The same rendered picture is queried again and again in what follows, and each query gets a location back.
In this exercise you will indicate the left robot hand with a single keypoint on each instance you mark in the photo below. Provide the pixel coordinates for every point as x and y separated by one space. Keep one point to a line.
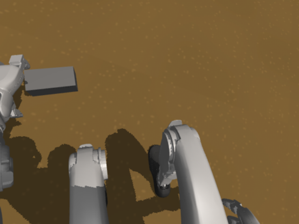
11 78

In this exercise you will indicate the left robot arm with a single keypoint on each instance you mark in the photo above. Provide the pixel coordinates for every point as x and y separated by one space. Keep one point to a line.
6 162

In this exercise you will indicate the right robot foot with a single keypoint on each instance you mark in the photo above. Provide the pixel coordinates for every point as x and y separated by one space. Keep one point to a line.
154 168

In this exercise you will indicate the carton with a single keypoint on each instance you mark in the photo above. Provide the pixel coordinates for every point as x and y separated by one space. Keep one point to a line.
50 81

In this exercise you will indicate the right robot hand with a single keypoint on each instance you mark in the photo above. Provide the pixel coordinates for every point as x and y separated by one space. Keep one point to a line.
245 216

